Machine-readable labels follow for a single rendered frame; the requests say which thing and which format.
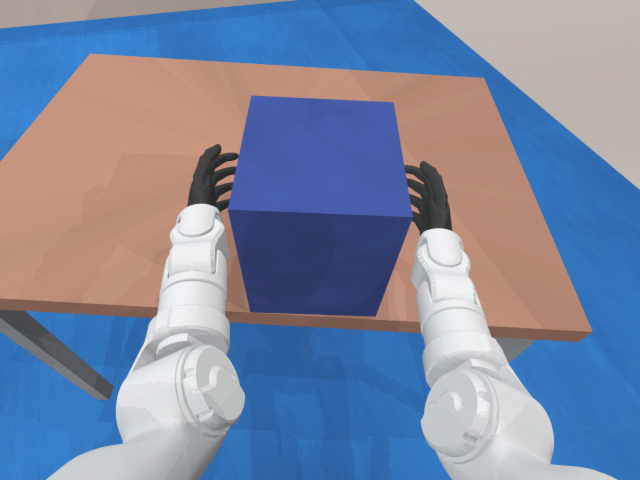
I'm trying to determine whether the robot right upper arm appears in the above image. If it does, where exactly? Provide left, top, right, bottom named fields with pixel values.
left=421, top=368, right=617, bottom=480

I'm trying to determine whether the robot right forearm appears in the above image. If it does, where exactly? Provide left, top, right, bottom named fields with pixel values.
left=411, top=228, right=533, bottom=398

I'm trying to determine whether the robot left upper arm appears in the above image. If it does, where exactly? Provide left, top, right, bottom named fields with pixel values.
left=46, top=344, right=245, bottom=480

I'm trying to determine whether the carton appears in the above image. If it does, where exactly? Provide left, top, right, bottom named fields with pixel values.
left=228, top=96, right=413, bottom=317

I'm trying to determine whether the left robot hand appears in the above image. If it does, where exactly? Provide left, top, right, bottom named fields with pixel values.
left=187, top=144, right=239, bottom=212

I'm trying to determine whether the right robot hand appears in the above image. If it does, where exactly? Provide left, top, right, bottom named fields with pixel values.
left=404, top=161, right=452, bottom=236

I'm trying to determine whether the robot left forearm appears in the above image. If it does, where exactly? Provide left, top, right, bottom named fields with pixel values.
left=116, top=204, right=230, bottom=430

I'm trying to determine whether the table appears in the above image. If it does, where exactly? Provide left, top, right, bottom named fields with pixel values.
left=0, top=54, right=593, bottom=400

